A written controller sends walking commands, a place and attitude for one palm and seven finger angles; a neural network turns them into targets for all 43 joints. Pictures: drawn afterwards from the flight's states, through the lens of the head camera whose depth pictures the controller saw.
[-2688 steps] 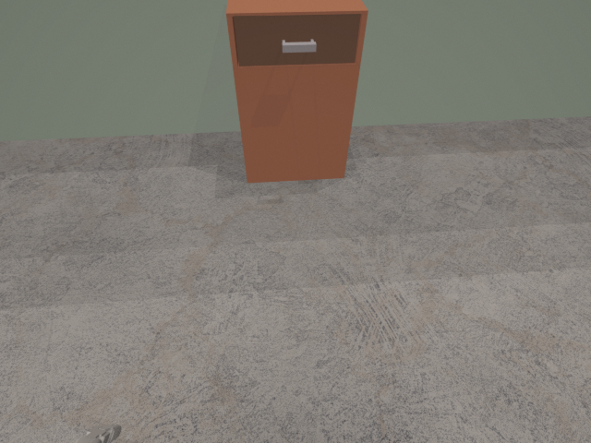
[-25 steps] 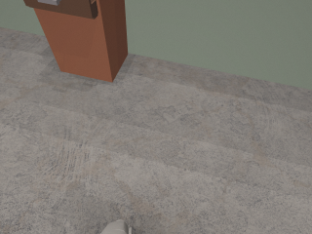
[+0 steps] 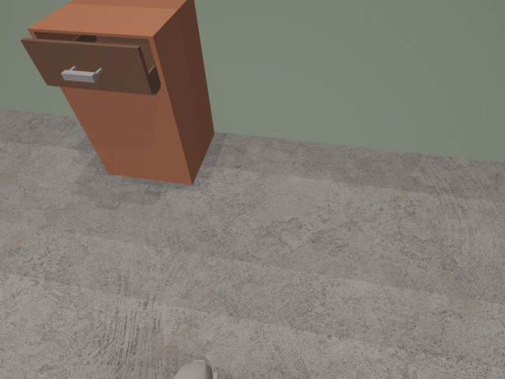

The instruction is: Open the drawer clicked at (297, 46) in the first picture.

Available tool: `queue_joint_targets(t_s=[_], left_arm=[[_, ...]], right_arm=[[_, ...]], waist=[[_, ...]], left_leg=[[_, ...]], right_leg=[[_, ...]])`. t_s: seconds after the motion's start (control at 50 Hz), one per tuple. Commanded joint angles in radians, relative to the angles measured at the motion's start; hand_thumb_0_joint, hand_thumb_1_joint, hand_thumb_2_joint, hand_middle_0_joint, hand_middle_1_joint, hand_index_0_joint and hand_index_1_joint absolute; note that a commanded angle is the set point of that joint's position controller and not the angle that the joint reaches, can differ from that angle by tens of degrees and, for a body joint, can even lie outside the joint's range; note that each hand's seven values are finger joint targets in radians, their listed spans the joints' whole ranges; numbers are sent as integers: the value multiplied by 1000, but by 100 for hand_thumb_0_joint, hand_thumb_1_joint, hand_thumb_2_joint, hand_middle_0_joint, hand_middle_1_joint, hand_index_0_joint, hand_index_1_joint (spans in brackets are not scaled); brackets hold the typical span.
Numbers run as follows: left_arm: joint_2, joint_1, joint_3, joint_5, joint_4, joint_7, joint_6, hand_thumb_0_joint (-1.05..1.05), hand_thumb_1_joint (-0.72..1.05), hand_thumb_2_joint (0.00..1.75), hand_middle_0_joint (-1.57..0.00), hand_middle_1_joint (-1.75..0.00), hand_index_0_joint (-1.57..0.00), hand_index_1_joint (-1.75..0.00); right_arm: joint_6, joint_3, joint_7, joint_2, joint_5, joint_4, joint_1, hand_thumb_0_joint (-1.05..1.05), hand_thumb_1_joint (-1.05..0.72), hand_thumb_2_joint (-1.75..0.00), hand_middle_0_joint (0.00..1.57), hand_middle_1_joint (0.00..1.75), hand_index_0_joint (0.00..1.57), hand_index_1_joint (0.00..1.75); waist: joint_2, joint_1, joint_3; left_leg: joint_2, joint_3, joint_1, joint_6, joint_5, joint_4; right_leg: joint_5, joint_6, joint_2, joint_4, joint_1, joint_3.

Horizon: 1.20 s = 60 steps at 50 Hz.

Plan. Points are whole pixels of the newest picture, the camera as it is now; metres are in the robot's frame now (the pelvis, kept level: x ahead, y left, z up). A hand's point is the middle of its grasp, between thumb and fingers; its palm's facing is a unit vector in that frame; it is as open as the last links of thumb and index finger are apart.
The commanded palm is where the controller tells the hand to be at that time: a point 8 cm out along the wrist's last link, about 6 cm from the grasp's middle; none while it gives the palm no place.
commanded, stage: take the last steps up to it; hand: left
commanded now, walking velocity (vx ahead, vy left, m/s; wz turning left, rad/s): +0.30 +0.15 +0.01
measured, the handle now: (83, 73) +1.08 +0.69 -0.08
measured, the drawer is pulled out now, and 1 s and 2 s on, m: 0.08 0.08 0.08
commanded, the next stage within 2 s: come to a stop and stand still in 1.34 s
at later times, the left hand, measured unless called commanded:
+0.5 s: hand (136, 314) +0.27 +0.27 -0.17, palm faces +0.04 -0.97 -0.23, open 7.3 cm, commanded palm none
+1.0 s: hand (101, 264) +0.38 +0.40 -0.19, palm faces +0.04 -0.98 -0.21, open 7.4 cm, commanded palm none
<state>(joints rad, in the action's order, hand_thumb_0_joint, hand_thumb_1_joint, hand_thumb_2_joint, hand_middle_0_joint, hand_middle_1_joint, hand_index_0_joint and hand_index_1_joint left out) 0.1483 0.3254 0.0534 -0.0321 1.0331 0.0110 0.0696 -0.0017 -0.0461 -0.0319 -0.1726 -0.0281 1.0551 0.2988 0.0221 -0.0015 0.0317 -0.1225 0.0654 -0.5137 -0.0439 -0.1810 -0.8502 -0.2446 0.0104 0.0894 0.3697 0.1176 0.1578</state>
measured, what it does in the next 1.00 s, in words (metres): walks ahead: left foot, then right foot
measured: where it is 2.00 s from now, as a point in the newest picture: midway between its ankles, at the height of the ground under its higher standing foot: (200, 288)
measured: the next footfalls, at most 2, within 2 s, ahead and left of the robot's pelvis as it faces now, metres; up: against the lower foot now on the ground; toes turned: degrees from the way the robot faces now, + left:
left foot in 0.14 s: +0.19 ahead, +0.20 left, +0.00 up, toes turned +8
right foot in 0.46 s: +0.25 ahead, -0.01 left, +0.00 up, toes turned -11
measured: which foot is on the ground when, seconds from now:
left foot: up 0.00-0.12, down 0.14-0.46, up 0.48-0.80, down 0.82-1.00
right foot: down 0.00-0.14, up 0.16-0.44, down 0.46-0.82, up 0.84-1.00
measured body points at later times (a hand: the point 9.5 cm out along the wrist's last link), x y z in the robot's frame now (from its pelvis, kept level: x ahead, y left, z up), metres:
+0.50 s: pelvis +0.18 +0.09 -0.02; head +0.20 +0.06 +0.42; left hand +0.26 +0.32 -0.16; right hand +0.17 -0.11 -0.20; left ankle +0.15 +0.20 -0.73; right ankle +0.21 +0.00 -0.75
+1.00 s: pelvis +0.37 +0.20 -0.02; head +0.41 +0.21 +0.43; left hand +0.38 +0.45 -0.18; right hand +0.42 -0.03 -0.17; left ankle +0.41 +0.31 -0.75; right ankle +0.34 +0.09 -0.67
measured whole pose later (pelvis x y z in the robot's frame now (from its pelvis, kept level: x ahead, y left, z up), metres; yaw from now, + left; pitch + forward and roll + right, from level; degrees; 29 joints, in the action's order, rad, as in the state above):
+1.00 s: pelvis +0.37 +0.20 -0.02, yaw -1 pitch +0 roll +2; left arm 0.21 0.27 0.06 -0.02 1.05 0.00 0.00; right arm 0.05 -0.03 0.01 -0.16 -0.03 1.01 0.24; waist -0.05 -0.02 0.08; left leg -0.04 0.18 -0.30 0.03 -0.24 -0.55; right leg -0.41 -0.02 0.12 1.15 0.49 0.09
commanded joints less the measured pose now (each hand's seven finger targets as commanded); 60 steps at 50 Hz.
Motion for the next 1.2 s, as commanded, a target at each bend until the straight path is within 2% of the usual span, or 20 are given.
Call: queue_joint_targets(t_s=[0.0,0.08,0.12,0.16,0.38,0.4,0.42,0.44,0.46,0.56,0.74,0.78,0.8,0.84,0.92,1.08,1.1,1.12,1.14,1.18], left_arm=[[192,78,42,-4,-2,-3,4,0,90,90,-20,-30,-20,-30],[200,34,51,-4,-2,-7,-20,0,90,90,-20,-30,-20,-30],[80,47,32,10,-45,-17,-29,0,90,90,-20,-30,-20,-30],[60,-64,20,9,-94,-10,-21,0,90,90,-20,-30,-20,-30],[41,78,9,-6,-32,-19,-41,0,90,90,-20,-30,-20,-30],[75,149,20,-9,-10,-14,-35,0,90,90,-20,-30,-20,-30],[171,218,38,-18,1,-4,-24,0,90,90,-20,-30,-20,-30],[247,246,49,-9,-11,5,-27,0,90,90,-20,-30,-20,-30],[226,193,51,-3,-23,11,-19,0,90,90,-20,-30,-20,-30],[112,80,30,-4,-32,11,16,0,90,90,-20,-30,-20,-30],[222,49,48,-4,7,0,-5,0,90,90,-20,-30,-20,-30],[174,56,41,4,-2,-11,-16,0,90,90,-20,-30,-20,-30],[109,59,31,17,-35,-19,-21,0,90,90,-20,-30,-20,-30],[78,-84,14,14,-96,-10,-14,0,90,90,-20,-30,-20,-30],[76,-7,11,4,-45,-21,-43,0,90,90,-20,-30,-20,-30],[64,98,9,-6,-32,-17,-43,0,90,90,-20,-30,-20,-30],[114,174,22,-12,-15,-10,-35,0,90,90,-20,-30,-20,-30],[226,225,42,-15,-15,0,-24,0,90,90,-20,-30,-20,-30],[249,212,46,-2,-32,8,-25,0,90,90,-20,-30,-20,-30],[174,84,33,1,-47,11,-4,0,90,90,-20,-30,-20,-30]], right_arm=[[37,-5,-16,-32,7,-89,-57,0,-90,-90,20,30,20,30],[55,-21,-5,-95,6,-44,105,0,-90,-90,20,30,20,30],[59,-65,28,-275,-5,7,339,0,-90,-90,20,30,20,30],[46,-50,47,-240,-1,-13,245,0,-90,-90,20,30,20,30],[46,-11,41,-99,3,-40,38,0,-90,-90,20,30,20,30],[44,-9,37,-80,7,-42,29,0,-90,-90,20,30,20,30],[45,-4,27,-33,15,-58,35,0,-90,-90,20,30,20,30],[38,-6,20,-49,2,-99,11,0,-90,-90,20,30,20,30],[36,-16,18,-84,-8,-99,-37,0,-90,-90,20,30,20,30],[29,-10,7,-35,-3,-47,-8,0,-90,-90,20,30,20,30],[50,-8,-15,-67,9,-88,-37,0,-90,-90,20,30,20,30],[60,-35,9,-185,-2,-17,206,0,-90,-90,20,30,20,30],[60,-61,28,-289,-7,0,309,0,-90,-90,20,30,20,30],[49,-47,46,-265,2,-12,239,0,-90,-90,20,30,20,30],[64,-9,54,-121,3,-64,24,0,-90,-90,20,30,20,30],[41,-8,36,-110,4,-50,3,0,-90,-90,20,30,20,30],[41,-5,31,-79,11,-55,-1,0,-90,-90,20,30,20,30],[41,2,20,-36,12,-80,22,0,-90,-90,20,30,20,30],[36,-8,19,-90,-4,-96,-1,0,-90,-90,20,30,20,30],[38,-13,16,-88,-4,-82,-52,0,-90,-90,20,30,20,30]], waist=[[-196,-48,55],[-118,40,16],[361,119,-101],[284,103,-62],[20,-71,-4],[-74,-109,-2],[-302,-142,-6],[-370,-144,16],[-287,-123,87],[-156,-34,37],[-192,-13,17],[53,93,-119],[334,123,-173],[259,115,-92],[145,-9,1],[-28,-91,9],[-139,-130,5],[-397,-139,-4],[-296,-126,10],[-206,-66,86]], left_leg=[[24,46,29,10,12,199],[78,101,380,34,-39,346],[-230,-364,627,147,-198,534],[-290,-430,489,256,-381,619],[-91,-57,119,195,-232,510],[-28,-14,38,153,-304,384],[83,77,-126,92,-355,107],[113,45,-222,62,-420,-152],[68,-46,-261,58,-292,-286],[-12,-44,-146,8,-56,-185],[63,94,185,36,-16,304],[19,30,585,76,-13,371],[-225,-327,691,171,-11,482],[-298,-397,539,279,-151,564],[-175,-169,269,215,-110,613],[-67,-31,76,182,-258,475],[23,44,6,128,-312,295],[128,99,-163,71,-379,-7],[97,-3,-195,58,-384,-205],[31,-90,-219,45,-157,-303]], right_leg=[[73,-105,221,-155,3,-125],[-6,-73,169,77,158,-68],[-385,-8,-53,667,460,37],[-319,-62,1,943,587,-105],[10,-15,-12,239,47,-6],[-16,-22,13,146,-70,-58],[-232,-86,225,-39,-172,-363],[-438,-196,428,-251,-145,-718],[-454,-227,426,-283,-72,-751],[243,-133,269,-151,-40,-214],[205,-85,222,-21,3,-82],[112,-42,111,365,194,9],[-353,-4,-48,679,418,49],[-340,-57,-4,975,574,-111],[-142,-44,63,841,454,-113],[16,-18,-11,217,-13,-18],[-101,-36,71,77,-94,-139],[-253,-141,334,-133,-177,-557],[-340,-227,437,-246,-124,-728],[-117,-192,364,-207,-25,-547]])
